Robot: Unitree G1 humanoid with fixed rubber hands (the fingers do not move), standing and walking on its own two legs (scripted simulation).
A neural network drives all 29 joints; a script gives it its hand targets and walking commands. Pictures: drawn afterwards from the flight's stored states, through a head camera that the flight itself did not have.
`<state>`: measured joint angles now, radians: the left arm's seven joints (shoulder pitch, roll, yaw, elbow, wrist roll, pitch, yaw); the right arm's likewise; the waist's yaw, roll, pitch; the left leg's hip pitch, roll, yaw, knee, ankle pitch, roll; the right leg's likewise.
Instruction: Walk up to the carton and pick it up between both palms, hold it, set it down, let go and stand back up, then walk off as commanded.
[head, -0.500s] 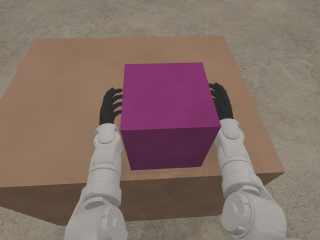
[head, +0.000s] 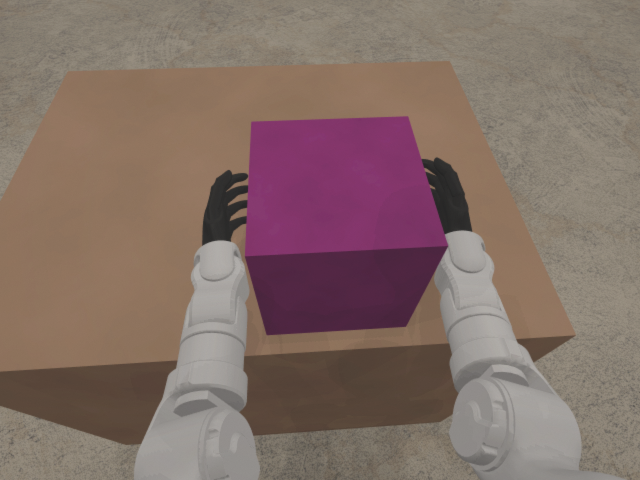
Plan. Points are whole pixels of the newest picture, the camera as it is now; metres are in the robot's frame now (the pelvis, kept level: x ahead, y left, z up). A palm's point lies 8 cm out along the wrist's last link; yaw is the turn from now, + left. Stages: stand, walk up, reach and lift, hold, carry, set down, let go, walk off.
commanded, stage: reach and lift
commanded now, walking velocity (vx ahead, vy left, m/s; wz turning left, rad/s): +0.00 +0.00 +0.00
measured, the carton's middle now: (333, 231) +0.44 +0.01 +0.04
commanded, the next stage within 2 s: none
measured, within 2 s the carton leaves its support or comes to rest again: leaves its support in 0.32 s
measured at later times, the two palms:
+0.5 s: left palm (214, 245) +0.38 +0.16 +0.07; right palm (452, 223) +0.42 -0.13 +0.09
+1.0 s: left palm (216, 249) +0.38 +0.16 +0.07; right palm (454, 230) +0.42 -0.13 +0.08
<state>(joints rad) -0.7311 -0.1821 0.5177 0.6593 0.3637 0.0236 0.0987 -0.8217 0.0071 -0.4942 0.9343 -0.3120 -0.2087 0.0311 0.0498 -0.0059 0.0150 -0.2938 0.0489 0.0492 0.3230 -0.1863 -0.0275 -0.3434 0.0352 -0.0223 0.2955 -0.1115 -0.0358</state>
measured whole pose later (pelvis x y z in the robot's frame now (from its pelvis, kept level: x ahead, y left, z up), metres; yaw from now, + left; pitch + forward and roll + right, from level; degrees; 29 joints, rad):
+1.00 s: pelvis -0.04 -0.02 -0.01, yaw +3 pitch +16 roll +0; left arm -0.87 -0.04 0.42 1.07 0.19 -0.25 0.17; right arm -0.94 -0.10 -0.42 1.29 -0.26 -0.47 -0.09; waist 0.06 -0.03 -0.14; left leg -0.51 0.06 0.01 0.33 -0.10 -0.05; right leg -0.54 0.03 -0.09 0.29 -0.04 -0.07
